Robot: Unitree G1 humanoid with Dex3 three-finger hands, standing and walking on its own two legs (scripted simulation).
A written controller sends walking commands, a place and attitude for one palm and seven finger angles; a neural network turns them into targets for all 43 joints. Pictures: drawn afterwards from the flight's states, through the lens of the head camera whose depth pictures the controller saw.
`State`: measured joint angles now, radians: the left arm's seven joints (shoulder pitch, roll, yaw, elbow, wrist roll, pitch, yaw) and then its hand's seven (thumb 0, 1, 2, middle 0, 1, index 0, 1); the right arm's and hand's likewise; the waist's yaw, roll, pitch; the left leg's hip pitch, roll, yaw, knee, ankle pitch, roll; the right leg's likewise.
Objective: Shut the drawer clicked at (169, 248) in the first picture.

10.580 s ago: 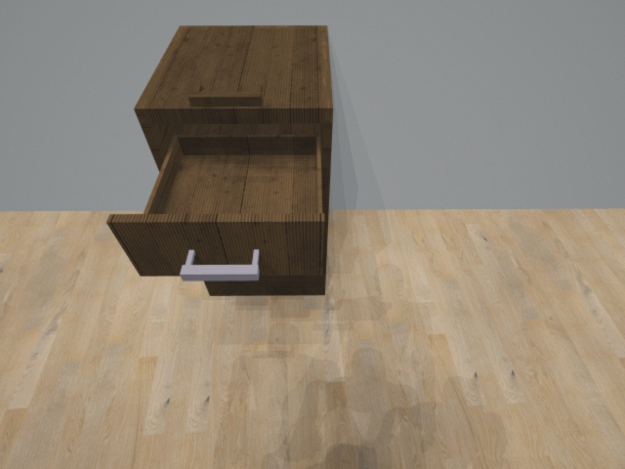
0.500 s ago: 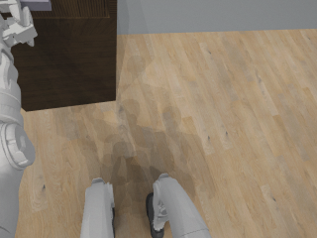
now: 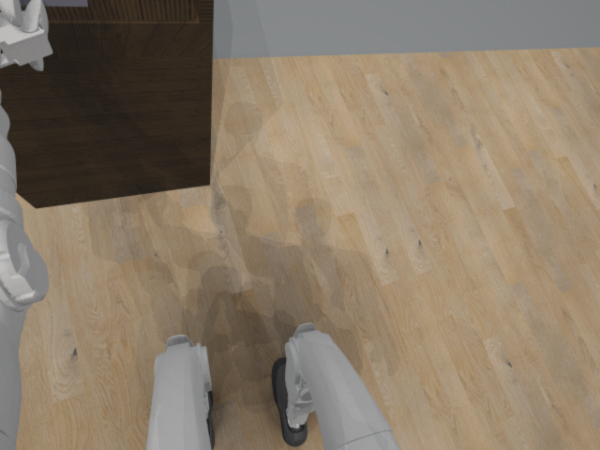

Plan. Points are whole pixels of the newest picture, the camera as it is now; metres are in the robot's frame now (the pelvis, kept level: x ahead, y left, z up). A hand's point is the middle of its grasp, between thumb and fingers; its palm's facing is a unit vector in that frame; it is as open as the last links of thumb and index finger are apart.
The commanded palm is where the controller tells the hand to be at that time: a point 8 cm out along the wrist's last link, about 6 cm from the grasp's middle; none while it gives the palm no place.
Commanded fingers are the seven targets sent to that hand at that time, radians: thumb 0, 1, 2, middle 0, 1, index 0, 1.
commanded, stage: pull the fist back off the drawer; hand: left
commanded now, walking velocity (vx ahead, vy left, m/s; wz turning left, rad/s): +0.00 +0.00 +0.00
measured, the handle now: out of the picture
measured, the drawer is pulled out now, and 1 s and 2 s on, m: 0.00 0.00 0.00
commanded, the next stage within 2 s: draw the hand back to the body in 0.50 s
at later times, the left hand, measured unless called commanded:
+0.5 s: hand (55, 37) +0.58 +0.21 +0.06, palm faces +0.15 -0.99 -0.01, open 3.1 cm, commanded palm +0.56 +0.23 +0.07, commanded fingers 0.00 0.90 0.90 -1.40 -1.60 -1.40 -1.60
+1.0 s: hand out of the picture +0.45 +0.23 +0.16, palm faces +0.19 -0.98 -0.01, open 3.3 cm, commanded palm +0.42 +0.27 +0.17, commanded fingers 0.00 0.90 0.90 -1.40 -1.60 -1.40 -1.60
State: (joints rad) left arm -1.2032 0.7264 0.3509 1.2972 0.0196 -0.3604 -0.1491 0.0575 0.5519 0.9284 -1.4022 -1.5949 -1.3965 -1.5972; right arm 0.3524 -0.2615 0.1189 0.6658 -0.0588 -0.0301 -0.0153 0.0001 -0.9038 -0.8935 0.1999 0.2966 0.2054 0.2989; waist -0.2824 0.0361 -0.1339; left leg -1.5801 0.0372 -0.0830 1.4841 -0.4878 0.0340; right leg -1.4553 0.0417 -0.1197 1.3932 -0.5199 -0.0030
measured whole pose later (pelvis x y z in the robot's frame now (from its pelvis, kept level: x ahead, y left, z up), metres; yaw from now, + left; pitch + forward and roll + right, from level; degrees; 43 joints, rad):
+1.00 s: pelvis +0.08 -0.01 +0.10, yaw +4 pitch +19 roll -3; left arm -0.31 0.32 0.28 0.53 -0.21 -0.31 -0.13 0.02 0.89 0.90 -1.40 -1.60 -1.40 -1.60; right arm 0.29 -0.25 0.01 0.56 0.04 0.05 0.01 0.00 -0.91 -0.89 0.20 0.30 0.20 0.30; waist -0.07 0.03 -0.17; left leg -0.91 0.03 -0.03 1.06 -0.49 0.02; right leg -0.81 0.04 -0.06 0.98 -0.51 -0.01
